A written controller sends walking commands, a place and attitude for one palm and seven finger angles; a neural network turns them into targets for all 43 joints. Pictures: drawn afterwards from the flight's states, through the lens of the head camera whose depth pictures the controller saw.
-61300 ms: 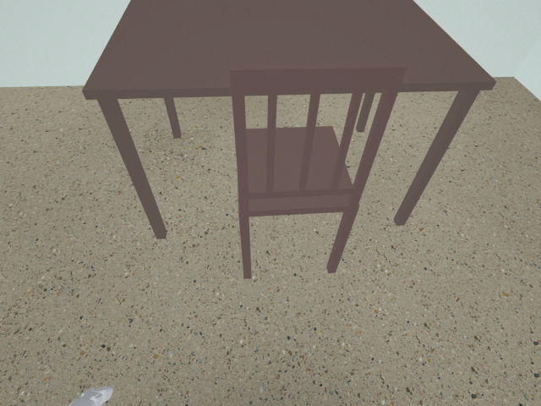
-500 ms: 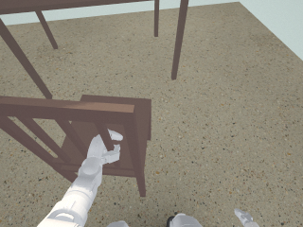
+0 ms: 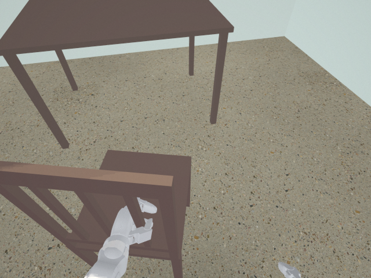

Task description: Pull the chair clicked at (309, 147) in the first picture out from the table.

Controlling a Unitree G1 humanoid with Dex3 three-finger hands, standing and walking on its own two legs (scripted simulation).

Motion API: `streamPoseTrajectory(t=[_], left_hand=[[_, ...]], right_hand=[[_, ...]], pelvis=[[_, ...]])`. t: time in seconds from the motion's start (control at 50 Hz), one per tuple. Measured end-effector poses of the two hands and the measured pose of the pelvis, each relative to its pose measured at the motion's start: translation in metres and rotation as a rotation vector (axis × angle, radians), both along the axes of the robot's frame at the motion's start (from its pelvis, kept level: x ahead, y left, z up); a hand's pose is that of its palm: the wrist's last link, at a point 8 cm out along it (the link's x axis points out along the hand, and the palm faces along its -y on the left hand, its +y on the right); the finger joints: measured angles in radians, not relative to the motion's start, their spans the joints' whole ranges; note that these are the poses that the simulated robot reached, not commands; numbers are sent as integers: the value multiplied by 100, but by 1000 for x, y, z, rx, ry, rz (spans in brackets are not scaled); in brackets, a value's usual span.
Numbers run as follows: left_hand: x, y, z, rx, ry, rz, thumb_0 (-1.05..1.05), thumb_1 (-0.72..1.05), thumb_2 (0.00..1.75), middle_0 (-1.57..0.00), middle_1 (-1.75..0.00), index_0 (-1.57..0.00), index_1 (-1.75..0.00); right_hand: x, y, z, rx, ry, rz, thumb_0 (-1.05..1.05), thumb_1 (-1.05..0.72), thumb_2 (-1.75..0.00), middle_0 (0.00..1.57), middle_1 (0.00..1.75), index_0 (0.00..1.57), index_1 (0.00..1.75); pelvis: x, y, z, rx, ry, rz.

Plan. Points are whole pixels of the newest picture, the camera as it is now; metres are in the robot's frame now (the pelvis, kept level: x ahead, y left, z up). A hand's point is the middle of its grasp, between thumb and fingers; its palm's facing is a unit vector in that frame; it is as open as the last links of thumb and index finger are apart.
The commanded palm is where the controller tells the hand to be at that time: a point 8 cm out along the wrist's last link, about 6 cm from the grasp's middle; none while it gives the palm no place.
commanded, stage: stop walking, hand still on the chair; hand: left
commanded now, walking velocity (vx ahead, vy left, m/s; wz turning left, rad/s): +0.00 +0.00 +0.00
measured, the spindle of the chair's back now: (102, 219) +0.27 +0.22 -0.08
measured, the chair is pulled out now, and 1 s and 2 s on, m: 0.73 0.73 0.73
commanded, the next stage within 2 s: open the thumb and straighten the fingers in 0.56 s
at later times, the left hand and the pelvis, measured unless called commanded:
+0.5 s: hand (148, 228) +0.25 +0.10 -0.08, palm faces -0.04 -0.99 -0.15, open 5.2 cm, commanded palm +0.24 +0.16 -0.06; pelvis +0.04 -0.01 +0.00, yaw +1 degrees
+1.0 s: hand (138, 225) +0.26 +0.13 -0.08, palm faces +0.00 -0.99 -0.15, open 10.7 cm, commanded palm +0.24 +0.18 -0.05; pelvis +0.03 -0.01 -0.02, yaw +3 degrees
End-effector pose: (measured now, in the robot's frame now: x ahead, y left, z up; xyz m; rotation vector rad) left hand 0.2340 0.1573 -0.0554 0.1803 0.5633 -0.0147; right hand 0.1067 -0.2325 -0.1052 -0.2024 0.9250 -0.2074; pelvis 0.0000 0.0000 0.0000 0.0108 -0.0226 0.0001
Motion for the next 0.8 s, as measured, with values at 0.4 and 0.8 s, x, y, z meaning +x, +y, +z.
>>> streamPoseTrajectory(t=[0.4,0.8], left_hand=[[5,0,-2,-11,22,12,4,69,83,-39,-138,-50,-145],[4,2,-4,-63,8,61,4,61,78,-42,-139,-50,-145]], right_hand=[[61,0,8,4,-38,42,1,-91,-90,20,30,20,30],[53,-21,8,35,-62,26,1,-91,-90,20,30,20,30]], pelvis=[[35,-6,2,-1,14,11],[31,-16,-6,-2,72,36]])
